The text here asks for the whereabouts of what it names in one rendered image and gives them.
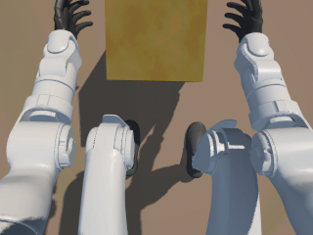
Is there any robot right foot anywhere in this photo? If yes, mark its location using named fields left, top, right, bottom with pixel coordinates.
left=185, top=121, right=206, bottom=178

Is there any robot right hand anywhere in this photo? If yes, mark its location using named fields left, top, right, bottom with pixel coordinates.
left=222, top=0, right=263, bottom=44

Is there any robot right upper arm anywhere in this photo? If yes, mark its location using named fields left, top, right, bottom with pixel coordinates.
left=249, top=126, right=313, bottom=235

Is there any robot left forearm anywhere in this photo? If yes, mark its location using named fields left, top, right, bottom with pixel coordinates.
left=6, top=29, right=82, bottom=165

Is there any robot right forearm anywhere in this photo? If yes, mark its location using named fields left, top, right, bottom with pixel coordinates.
left=234, top=32, right=313, bottom=132

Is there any robot left hand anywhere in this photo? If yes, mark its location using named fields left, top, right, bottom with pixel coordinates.
left=53, top=0, right=93, bottom=40

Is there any robot left upper arm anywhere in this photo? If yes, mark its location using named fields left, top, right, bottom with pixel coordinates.
left=0, top=121, right=76, bottom=235

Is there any robot left thigh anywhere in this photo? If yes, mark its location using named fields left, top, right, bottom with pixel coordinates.
left=77, top=122, right=135, bottom=235

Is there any carton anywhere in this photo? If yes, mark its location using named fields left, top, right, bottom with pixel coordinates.
left=105, top=0, right=208, bottom=82

